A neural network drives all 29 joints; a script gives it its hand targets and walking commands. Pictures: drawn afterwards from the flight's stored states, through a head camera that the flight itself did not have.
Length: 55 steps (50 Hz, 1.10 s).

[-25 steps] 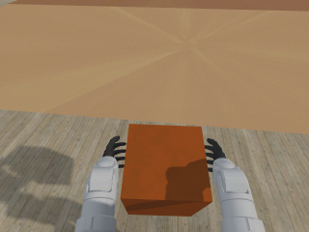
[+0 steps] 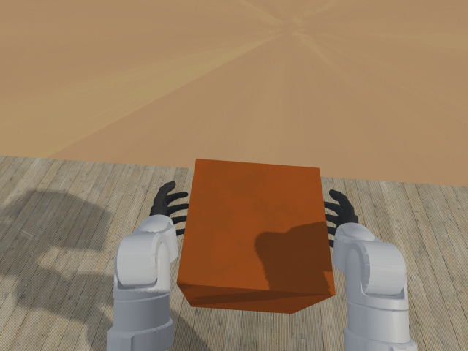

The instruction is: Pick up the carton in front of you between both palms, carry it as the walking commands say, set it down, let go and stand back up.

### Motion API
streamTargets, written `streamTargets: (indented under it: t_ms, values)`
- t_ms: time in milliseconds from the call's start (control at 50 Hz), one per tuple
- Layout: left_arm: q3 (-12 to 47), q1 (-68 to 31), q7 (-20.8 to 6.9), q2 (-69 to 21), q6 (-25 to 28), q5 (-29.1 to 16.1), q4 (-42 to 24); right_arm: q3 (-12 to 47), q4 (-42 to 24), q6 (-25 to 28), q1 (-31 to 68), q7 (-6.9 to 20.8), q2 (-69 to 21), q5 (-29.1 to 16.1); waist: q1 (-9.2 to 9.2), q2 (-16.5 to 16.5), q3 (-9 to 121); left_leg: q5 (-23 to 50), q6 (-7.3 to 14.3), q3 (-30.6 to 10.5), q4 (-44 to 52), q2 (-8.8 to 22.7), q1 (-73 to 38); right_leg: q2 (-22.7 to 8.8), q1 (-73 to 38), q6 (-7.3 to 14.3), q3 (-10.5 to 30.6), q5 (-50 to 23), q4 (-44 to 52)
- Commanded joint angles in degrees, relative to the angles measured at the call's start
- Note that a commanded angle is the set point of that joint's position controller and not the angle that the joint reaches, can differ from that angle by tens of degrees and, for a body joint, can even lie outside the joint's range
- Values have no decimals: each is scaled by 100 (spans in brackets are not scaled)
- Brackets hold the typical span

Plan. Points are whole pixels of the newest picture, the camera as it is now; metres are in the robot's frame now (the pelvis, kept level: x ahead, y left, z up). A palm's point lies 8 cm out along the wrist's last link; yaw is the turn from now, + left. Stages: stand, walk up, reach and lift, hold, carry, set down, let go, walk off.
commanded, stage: carry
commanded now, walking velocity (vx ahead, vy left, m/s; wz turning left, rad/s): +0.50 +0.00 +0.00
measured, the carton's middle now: (249, 244) +0.30 -0.01 -0.02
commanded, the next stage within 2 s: none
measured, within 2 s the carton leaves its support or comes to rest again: neither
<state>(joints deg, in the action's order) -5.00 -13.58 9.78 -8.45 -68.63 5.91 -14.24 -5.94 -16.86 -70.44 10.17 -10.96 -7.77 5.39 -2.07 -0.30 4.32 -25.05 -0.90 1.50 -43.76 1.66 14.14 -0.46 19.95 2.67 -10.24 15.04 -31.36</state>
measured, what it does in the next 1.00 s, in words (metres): walks ahead: left foot, then right foot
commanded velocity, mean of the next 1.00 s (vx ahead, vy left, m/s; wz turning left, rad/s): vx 0.50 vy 0.00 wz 0.00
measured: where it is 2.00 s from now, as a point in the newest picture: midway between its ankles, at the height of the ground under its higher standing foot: (232, 141)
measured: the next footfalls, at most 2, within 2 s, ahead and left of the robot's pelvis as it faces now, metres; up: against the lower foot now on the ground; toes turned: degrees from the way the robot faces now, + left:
left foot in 0.34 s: +0.42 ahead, +0.09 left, +0.00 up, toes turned +10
right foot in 0.84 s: +0.73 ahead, -0.12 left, +0.00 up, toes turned -11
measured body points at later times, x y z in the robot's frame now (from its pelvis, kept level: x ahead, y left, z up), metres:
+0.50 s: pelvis +0.31 +0.03 +0.01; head +0.35 +0.03 +0.46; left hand +0.61 +0.16 +0.05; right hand +0.59 -0.14 +0.04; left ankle +0.38 +0.08 -0.73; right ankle +0.20 -0.09 -0.64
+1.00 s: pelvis +0.64 -0.04 +0.01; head +0.67 -0.05 +0.46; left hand +0.94 +0.11 +0.08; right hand +0.94 -0.18 +0.08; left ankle +0.56 +0.08 -0.64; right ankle +0.69 -0.11 -0.73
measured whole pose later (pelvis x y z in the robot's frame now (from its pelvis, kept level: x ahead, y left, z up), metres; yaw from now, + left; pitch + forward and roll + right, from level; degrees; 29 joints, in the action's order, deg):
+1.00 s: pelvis +0.64 -0.04 +0.01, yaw +2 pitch +4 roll +1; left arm -7.0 -16.4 10.6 -9.1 -70.1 7.5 -12.4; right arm -7.9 -13.3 -72.1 16.2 -10.5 -9.0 7.7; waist 0.2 -0.4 1.9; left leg -19.1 1.4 4.1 -63.4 3.4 27.0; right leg -2.1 19.2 4.6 -13.2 8.5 -23.2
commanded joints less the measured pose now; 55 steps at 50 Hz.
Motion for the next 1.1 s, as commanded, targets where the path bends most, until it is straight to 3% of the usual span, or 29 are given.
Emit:
streamTargets:
  t_ms: [0,40,60,80,160,220,240,280,300,320,340,360,380,400,500,660,700,740,760,780,800,820,840,880,900,940,1000,1060,1080]
  values:
    - [3676,-2549,-1665,-5681,9,-2334,-783,4233,-919,69,3758,2048,-5585,-2926,419,-490,2386,-179,161,-135,-2784,66,3209,-2373,-4332,1162,3226,-3608,1147]
    - [3928,-3023,-1669,-5631,-68,-2399,-1217,4049,-639,47,3397,2037,-5578,-2704,350,122,1897,283,214,-103,-2009,350,3398,-2128,-4108,779,2544,-2523,1593]
    - [3992,-2922,-1704,-5653,-131,-2479,-1024,3843,-415,2,3255,2023,-5599,-2610,332,208,1706,492,201,148,-1816,325,3336,-1964,-3982,552,2154,-2877,1589]
    - [4032,-3112,-1754,-5619,-163,-2590,-1160,3802,-172,6,3025,1992,-5727,-2543,344,-395,1476,631,146,488,-1561,202,3533,-1701,-3926,462,1763,-3576,1624]
    - [3801,-2541,-2053,-5697,-237,-2717,-527,3885,-312,98,2972,1809,-5803,-2228,351,-725,1083,1580,154,970,139,18,2771,-1208,-3464,268,753,-4435,1789]
    - [3717,-2408,-2157,-5589,-238,-2552,-286,3866,-65,143,2766,1778,-5771,-1970,355,-1041,954,2480,176,1561,1401,-489,1353,-938,-2772,137,112,-5607,1611]
    - [3661,-2279,-2181,-5665,-197,-2526,-301,4070,-427,191,2930,1791,-5752,-2088,332,-1403,1206,2642,253,1564,1528,-557,807,-951,-2753,38,36,-5914,1253]
    - [3656,-2294,-2182,-5700,-155,-2527,-376,4099,-469,204,3263,1838,-5908,-2232,195,-1199,1797,3306,295,1610,2138,-569,-1025,-639,-2236,-177,-317,-5434,-114]
    - [3569,-2310,-2178,-5669,-178,-2445,-256,3968,-306,205,3146,1871,-5884,-2176,78,-881,2050,2548,514,1343,1742,-335,-2196,-697,-1306,-124,-172,-4494,-991]
    - [3766,-2520,-2151,-5581,-138,-2421,-454,4017,-244,230,3050,1928,-5819,-2216,-35,357,2561,1733,1019,-816,1827,1107,-3357,-364,12,-254,9,-2055,-2614]
    - [3878,-2422,-2183,-5816,-131,-2504,-432,3897,-263,255,3077,1966,-5867,-2286,118,1568,2811,1803,1727,-3292,2617,2424,-3587,343,1228,-317,547,1176,-4052]
    - [3685,-2391,-2182,-5739,-122,-2393,-75,3856,210,197,2869,2008,-5962,-2294,69,731,2426,990,1772,-3433,3122,2285,-3023,-55,1602,-139,1318,1207,-4643]
    - [3709,-2410,-2128,-5932,-42,-2436,-66,4027,-104,258,3141,2069,-6080,-2371,155,307,2168,1154,1450,-2719,2996,2348,-2754,-447,1680,17,1378,675,-4628]
    - [3879,-2489,-2099,-6083,9,-2347,-140,4186,-369,334,3395,2105,-6178,-2494,159,213,2120,1345,1126,-1938,3149,1983,-2225,-699,1375,4,1369,251,-4030]
    - [3976,-2482,-1965,-6151,280,-2386,-525,4098,-233,381,3142,2147,-6331,-2629,148,445,1773,1826,1006,-613,3342,1484,-1798,-605,1291,-132,799,-42,-2525]
    - [4237,-2745,-1785,-5875,162,-2612,-1201,3867,-625,289,2913,2080,-5803,-2512,93,1016,1388,3635,830,470,2953,1085,-2421,-341,1488,-270,91,-1139,-184]
    - [4206,-2758,-1839,-5787,33,-2706,-1029,3815,-819,199,3153,2021,-5591,-2455,81,788,1272,3909,795,534,2860,1096,-2336,-284,1235,-196,-50,-1424,18]
    - [4052,-2622,-1878,-5564,-135,-2631,-730,3655,-617,78,3092,1973,-5355,-2372,64,971,1051,4036,714,598,2622,1083,-2152,-196,954,-128,-253,-1284,346]
    - [3891,-2744,-1904,-5337,-196,-2604,-818,3692,-339,10,2916,1978,-5429,-2308,149,810,1219,4725,671,730,2132,1116,-2089,-70,400,-38,-356,-1394,620]
    - [3735,-2497,-1905,-5300,-271,-2540,-460,3711,-384,-48,2978,1978,-5328,-2257,264,442,1483,4941,461,1037,1264,754,-1812,127,-686,-56,-636,-1156,832]
    - [3711,-2410,-1942,-5338,-264,-2455,-385,3782,-406,-68,3237,1970,-5354,-2322,348,179,1920,4041,287,1081,150,674,-761,-386,-2099,155,53,-1019,774]
    - [3660,-2543,-1955,-5305,-272,-2506,-271,3777,-490,-92,3251,2011,-5401,-2342,354,-1253,2648,2112,81,1010,-1744,136,767,-1946,-3450,784,2617,-554,1027]
    - [3522,-2362,-1966,-5298,-277,-2399,-68,3754,-391,-154,3444,2036,-5358,-2364,391,-1955,2581,-269,78,423,-2645,-424,2327,-2431,-4157,1303,3927,-1242,1561]
    - [3706,-2747,-1979,-5637,-235,-2377,-83,3910,-147,-114,3609,2097,-5579,-2415,381,-693,2285,-73,339,-102,-3159,133,2671,-2285,-3572,1017,3047,-1394,1552]
    - [3706,-2866,-1996,-5748,-206,-2415,-105,3843,-85,-75,3504,2107,-5734,-2305,308,-433,2180,358,310,-204,-2630,392,2558,-2214,-3207,820,2555,-1097,1613]
    - [3709,-3151,-1985,-5962,-117,-2507,-365,3922,-120,1,3700,2101,-6107,-2432,287,-350,1966,837,244,-26,-1797,510,2199,-1870,-2533,510,1754,-945,1875]
    - [3739,-3371,-1990,-5989,-70,-2618,-661,3909,23,53,3599,2043,-6179,-2439,350,-381,1830,829,146,338,-834,429,2027,-1819,-2318,664,1241,-1094,2083]
    - [3692,-3054,-1972,-5923,-122,-2589,-651,4078,-533,136,3806,1916,-6101,-2524,317,-915,1648,1530,112,622,138,369,2118,-1507,-2582,501,685,-1572,2063]
    - [3791,-3193,-1940,-5872,-63,-2637,-980,4153,-823,144,3949,1887,-6196,-2613,305,-797,1667,1590,84,673,348,311,2034,-1521,-2658,516,651,-1674,2083]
